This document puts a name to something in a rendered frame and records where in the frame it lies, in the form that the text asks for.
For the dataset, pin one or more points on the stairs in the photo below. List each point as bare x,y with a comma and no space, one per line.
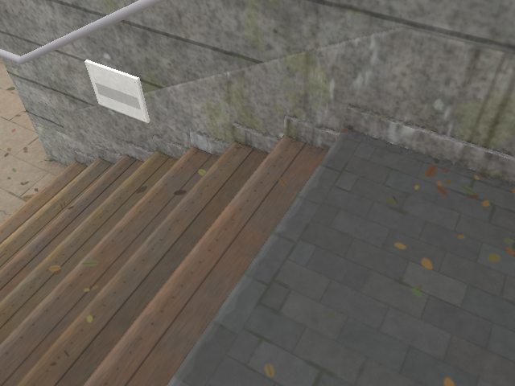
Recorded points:
110,273

